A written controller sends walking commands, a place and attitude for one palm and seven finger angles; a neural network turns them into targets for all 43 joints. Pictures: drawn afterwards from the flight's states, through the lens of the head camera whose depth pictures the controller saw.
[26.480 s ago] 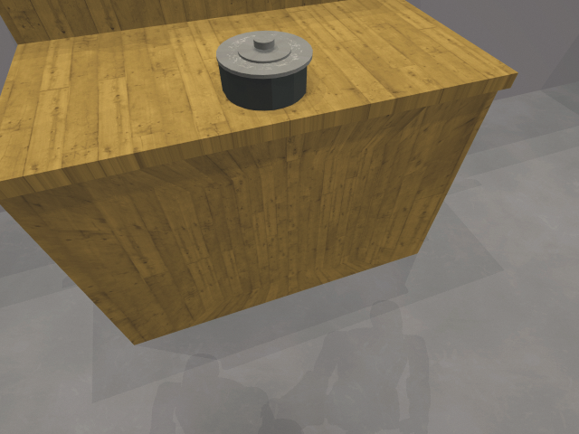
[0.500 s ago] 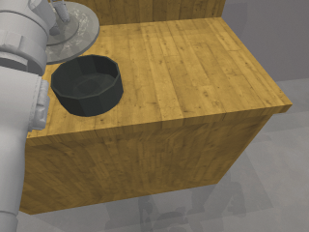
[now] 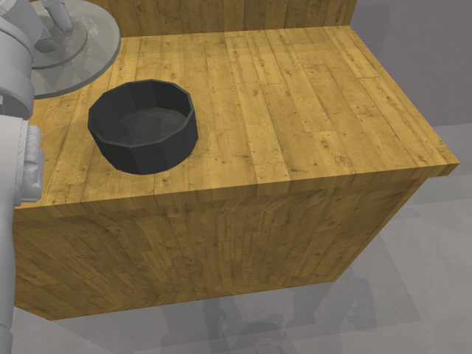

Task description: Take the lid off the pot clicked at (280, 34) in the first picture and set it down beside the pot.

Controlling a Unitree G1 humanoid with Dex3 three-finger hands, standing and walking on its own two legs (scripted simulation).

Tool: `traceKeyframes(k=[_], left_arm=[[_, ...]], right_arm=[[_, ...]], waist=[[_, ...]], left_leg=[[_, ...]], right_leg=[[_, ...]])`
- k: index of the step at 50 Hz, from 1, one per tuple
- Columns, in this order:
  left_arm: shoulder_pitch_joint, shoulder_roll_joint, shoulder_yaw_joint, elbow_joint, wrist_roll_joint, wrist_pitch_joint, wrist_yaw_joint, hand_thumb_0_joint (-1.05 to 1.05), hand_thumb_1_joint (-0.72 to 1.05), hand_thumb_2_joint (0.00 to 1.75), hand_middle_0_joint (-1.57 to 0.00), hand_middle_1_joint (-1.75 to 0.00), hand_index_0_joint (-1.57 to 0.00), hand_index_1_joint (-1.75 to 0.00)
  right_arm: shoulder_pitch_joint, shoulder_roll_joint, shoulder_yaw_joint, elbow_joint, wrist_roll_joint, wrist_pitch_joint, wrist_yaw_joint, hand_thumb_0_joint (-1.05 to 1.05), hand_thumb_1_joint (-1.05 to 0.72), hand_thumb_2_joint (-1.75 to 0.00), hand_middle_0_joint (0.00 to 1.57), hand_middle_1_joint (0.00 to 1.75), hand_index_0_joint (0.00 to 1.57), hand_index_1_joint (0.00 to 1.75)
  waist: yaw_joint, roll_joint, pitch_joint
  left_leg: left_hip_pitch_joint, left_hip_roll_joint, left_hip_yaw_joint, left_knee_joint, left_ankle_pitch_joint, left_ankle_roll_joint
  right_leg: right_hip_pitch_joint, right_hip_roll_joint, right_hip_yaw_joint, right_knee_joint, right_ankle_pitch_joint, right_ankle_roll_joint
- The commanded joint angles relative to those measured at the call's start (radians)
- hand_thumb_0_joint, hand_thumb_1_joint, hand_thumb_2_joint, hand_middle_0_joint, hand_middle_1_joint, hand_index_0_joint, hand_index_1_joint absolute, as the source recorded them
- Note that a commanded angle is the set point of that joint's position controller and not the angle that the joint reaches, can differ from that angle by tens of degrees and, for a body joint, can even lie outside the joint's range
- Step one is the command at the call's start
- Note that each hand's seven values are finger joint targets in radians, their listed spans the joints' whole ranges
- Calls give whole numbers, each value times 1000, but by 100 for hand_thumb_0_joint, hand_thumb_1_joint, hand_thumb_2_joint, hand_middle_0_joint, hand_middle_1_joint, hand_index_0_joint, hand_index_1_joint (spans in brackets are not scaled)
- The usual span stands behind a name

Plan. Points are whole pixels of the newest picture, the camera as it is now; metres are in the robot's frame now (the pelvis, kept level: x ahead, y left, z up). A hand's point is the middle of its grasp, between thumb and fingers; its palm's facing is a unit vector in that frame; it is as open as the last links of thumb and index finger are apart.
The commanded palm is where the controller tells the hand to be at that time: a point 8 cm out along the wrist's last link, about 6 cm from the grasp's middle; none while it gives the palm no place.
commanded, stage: move the lid sideways beside the pot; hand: left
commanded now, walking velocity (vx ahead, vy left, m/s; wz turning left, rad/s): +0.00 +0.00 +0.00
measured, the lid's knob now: (39, 29) +0.52 +0.24 +0.28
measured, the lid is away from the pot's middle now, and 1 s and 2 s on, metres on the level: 0.10 0.21 0.23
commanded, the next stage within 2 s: lower the lid onto the table in 1.28 s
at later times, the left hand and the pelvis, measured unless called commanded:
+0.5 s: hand out of the picture +0.47 +0.28 +0.30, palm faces -0.20 -0.15 -0.97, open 6.5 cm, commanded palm +0.48 +0.28 +0.36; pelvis -0.01 +0.00 +0.00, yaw +0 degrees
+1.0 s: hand out of the picture +0.47 +0.32 +0.30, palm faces -0.20 -0.18 -0.96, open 6.4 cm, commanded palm +0.48 +0.33 +0.36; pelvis +0.00 +0.00 +0.00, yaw +0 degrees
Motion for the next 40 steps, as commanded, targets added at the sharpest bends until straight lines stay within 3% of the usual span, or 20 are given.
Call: traceKeyframes(k=[1, 2, 6, 7, 8, 11, 12, 15, 16, 17, 20, 22, 25, 30, 31, 32, 35, 36, 37, 40], left_arm=[[-591, 202, 4, -243, 21, -6, 54, 0, 82, 73, -83, -108, -92, -112], [-633, 245, 35, -289, 39, -14, 59, 0, 82, 73, -83, -108, -92, -112], [-527, 211, 8, -199, 26, -11, 51, 0, 82, 73, -83, -108, -92, -112], [-565, 264, 41, -223, 42, -15, 55, 0, 82, 73, -83, -108, -92, -112], [-544, 242, 20, -180, 42, -14, 53, 0, 82, 73, -83, -108, -92, -112], [-587, 214, -8, -269, 17, -26, 52, 0, 82, 73, -83, -108, -92, -112], [-629, 247, 10, -293, 34, -32, 55, 0, 82, 73, -83, -108, -92, -112], [-589, 272, 29, -244, 40, -38, 52, 0, 82, 73, -83, -108, -92, -112], [-554, 229, -4, -240, 19, -39, 49, 0, 82, 73, -83, -108, -92, -112], [-544, 283, 38, -215, 41, -39, 53, 0, 82, 73, -83, -108, -92, -112], [-557, 261, 6, -191, 35, -38, 49, 0, 82, 73, -83, -108, -92, -112], [-622, 282, 12, -283, 34, -53, 54, 0, 82, 73, -83, -108, -92, -112], [-590, 329, 47, -239, 46, -61, 54, 0, 82, 73, -83, -108, -92, -112], [-531, 332, 41, -186, 49, -61, 49, 0, 82, 73, -83, -108, -92, -112], [-515, 305, 20, -208, 32, -65, 44, 0, 82, 73, -83, -108, -92, -112], [-574, 354, 58, -264, 50, -67, 50, 0, 82, 73, -83, -108, -92, -112], [-585, 367, 68, -285, 57, -73, 50, 0, 82, 73, -83, -108, -92, -112], [-532, 318, 35, -261, 38, -70, 44, 0, 82, 73, -83, -108, -92, -112], [-524, 370, 77, -238, 59, -67, 47, 0, 82, 73, -83, -108, -92, -112], [-447, 371, 59, -143, 53, -68, 43, 0, 82, 73, -83, -108, -92, -112]], right_arm=[[26, -166, -50, -90, 9, -11, -15, 0, -90, -90, 20, 30, 20, 30], [33, -162, -54, -93, 2, -15, -12, 0, -90, -90, 20, 30, 20, 30], [31, -167, -50, -91, 11, -7, -18, 0, -90, -90, 20, 30, 20, 30], [28, -166, -48, -88, 8, -4, -16, 0, -90, -90, 20, 30, 20, 30], [23, -163, -47, -90, 10, -1, -20, 0, -90, -90, 20, 30, 20, 30], [21, -168, -47, -92, 15, -11, -23, 0, -90, -90, 20, 30, 20, 30], [32, -165, -48, -87, 13, -17, -20, 0, -90, -90, 20, 30, 20, 30], [35, -164, -48, -85, 12, -17, -24, 0, -90, -90, 20, 30, 20, 30], [32, -169, -46, -85, 17, -19, -25, 0, -90, -90, 20, 30, 20, 30], [43, -168, -47, -76, 12, -17, -26, 0, -90, -90, 20, 30, 20, 30], [35, -170, -42, -74, 17, -13, -29, 0, -90, -90, 20, 30, 20, 30], [32, -173, -43, -76, 19, -22, -28, 0, -90, -90, 20, 30, 20, 30], [47, -173, -43, -73, 14, -24, -34, 0, -90, -90, 20, 30, 20, 30], [51, -175, -42, -73, 20, -13, -33, 0, -90, -90, 20, 30, 20, 30], [43, -179, -41, -78, 25, -13, -33, 0, -90, -90, 20, 30, 20, 30], [52, -179, -46, -75, 17, -12, -29, 0, -90, -90, 20, 30, 20, 30], [57, -174, -50, -83, 15, -9, -26, 0, -90, -90, 20, 30, 20, 30], [54, -174, -47, -89, 21, -11, -25, 0, -90, -90, 20, 30, 20, 30], [66, -175, -50, -79, 15, -7, -23, 0, -90, -90, 20, 30, 20, 30], [51, -178, -39, -85, 23, 7, -29, 0, -90, -90, 20, 30, 20, 30]], waist=[[-6, 45, -428], [2, 44, -482], [-5, 45, -378], [0, 26, -404], [-5, 15, -366], [-7, 77, -406], [-5, 68, -443], [-2, 62, -406], [-4, 85, -390], [-1, 36, -399], [-9, 34, -339], [-2, 99, -418], [1, 74, -400], [-1, 46, -369], [1, 88, -369], [6, 82, -437], [8, 120, -446], [6, 133, -419], [8, 89, -428], [2, 16, -314]], left_leg=[[399, -19, -17, 52, 577, 34], [420, -19, -23, 58, 584, 37], [388, -18, -17, 46, 536, 35], [370, -20, -24, 42, 506, 35], [343, -24, -17, 41, 470, 41], [415, -14, -22, 41, 515, 35], [424, -15, -33, 42, 509, 35], [392, -20, -29, 35, 453, 38], [406, -18, -26, 37, 496, 34], [383, -17, -26, 36, 455, 37], [345, -21, -19, 17, 365, 41], [411, -12, -31, 23, 444, 32], [386, -18, -29, 28, 426, 39], [361, -14, -21, 33, 454, 39], [390, -8, -21, 36, 523, 30], [417, -4, -28, 42, 533, 30], [437, -5, -34, 59, 590, 31], [454, -4, -32, 68, 652, 26], [434, -1, -34, 65, 603, 30], [314, -13, -14, 34, 424, 37]], right_leg=[[46, 46, -35, -18, 433, -44], [55, 51, -28, -13, 429, -37], [25, 50, -40, -30, 384, -45], [39, 51, -35, -25, 372, -40], [30, 51, -38, -30, 362, -42], [16, 47, -43, -35, 360, -46], [19, 54, -40, -33, 344, -39], [20, 53, -42, -40, 316, -43], [15, 50, -46, -40, 337, -48], [27, 53, -42, -40, 323, -39], [14, 51, -47, -56, 288, -42], [10, 52, -43, -48, 296, -42], [27, 54, -45, -49, 299, -44], [27, 52, -46, -46, 324, -40], [20, 50, -51, -42, 345, -45], [29, 53, -44, -38, 342, -37], [20, 56, -47, -32, 354, -41], [4, 55, -51, -33, 372, -45], [12, 58, -47, -32, 351, -36], [30, 53, -49, -46, 312, -37]])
